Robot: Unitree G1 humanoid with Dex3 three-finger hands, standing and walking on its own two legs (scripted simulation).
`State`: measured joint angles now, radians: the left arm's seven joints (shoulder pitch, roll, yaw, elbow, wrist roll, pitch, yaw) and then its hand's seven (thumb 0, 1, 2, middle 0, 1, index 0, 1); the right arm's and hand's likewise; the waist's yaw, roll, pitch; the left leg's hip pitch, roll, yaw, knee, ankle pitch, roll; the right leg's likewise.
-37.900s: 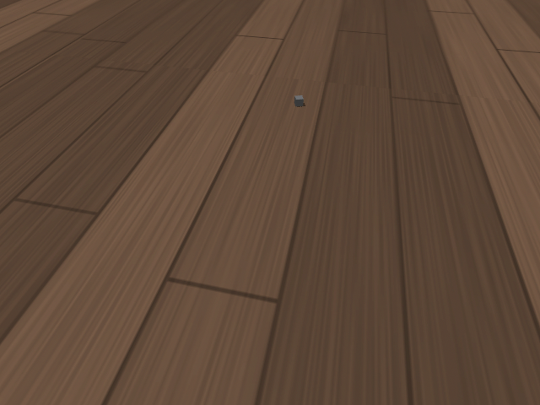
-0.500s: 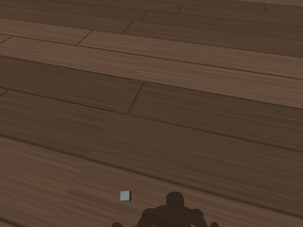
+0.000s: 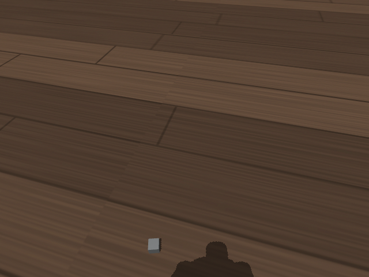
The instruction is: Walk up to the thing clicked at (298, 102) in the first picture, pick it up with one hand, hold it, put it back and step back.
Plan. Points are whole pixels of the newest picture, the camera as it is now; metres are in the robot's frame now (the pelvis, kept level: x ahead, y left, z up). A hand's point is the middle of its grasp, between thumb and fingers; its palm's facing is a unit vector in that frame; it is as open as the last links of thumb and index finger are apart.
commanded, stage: stand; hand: left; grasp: from above
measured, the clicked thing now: (154, 245) +0.46 +0.20 -0.75
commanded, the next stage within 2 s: step back in 1.56 s
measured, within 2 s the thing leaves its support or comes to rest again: neither
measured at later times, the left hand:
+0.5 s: hand out of the picture +0.07 +0.24 -0.16, palm faces +0.02 -0.94 -0.33, open 7.4 cm
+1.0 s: hand out of the picture +0.08 +0.23 -0.16, palm faces +0.01 -0.94 -0.34, open 7.4 cm
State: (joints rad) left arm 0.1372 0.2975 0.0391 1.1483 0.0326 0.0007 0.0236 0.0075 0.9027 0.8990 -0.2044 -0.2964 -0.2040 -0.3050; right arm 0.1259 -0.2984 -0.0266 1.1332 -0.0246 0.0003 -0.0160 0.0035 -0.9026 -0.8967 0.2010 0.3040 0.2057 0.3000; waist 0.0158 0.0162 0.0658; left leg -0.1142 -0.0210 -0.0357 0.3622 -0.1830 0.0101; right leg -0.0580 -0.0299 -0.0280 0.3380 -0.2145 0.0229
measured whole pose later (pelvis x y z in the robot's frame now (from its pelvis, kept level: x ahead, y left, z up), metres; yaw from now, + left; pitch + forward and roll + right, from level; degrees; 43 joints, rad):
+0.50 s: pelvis +0.00 -0.01 +0.00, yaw +0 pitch -3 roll +0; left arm 0.10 0.31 0.04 1.16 0.02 0.00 0.01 0.01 0.90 0.90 -0.20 -0.30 -0.20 -0.31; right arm 0.12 -0.31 -0.01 1.15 -0.02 0.00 -0.01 0.00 -0.90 -0.90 0.20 0.30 0.21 0.30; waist 0.01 0.01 0.07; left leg -0.11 -0.01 -0.04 0.34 -0.18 0.00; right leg -0.05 -0.02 -0.03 0.31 -0.20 0.01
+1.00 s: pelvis +0.01 -0.01 +0.00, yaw +0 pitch -3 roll +0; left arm 0.11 0.32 0.04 1.15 0.02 -0.01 0.00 0.01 0.90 0.90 -0.20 -0.30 -0.20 -0.31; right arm 0.11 -0.33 0.00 1.14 -0.02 -0.01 -0.01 0.00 -0.90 -0.90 0.20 0.30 0.21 0.30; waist 0.01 0.01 0.06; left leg -0.10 0.00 -0.04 0.33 -0.18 -0.01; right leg -0.05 -0.01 -0.03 0.30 -0.21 0.00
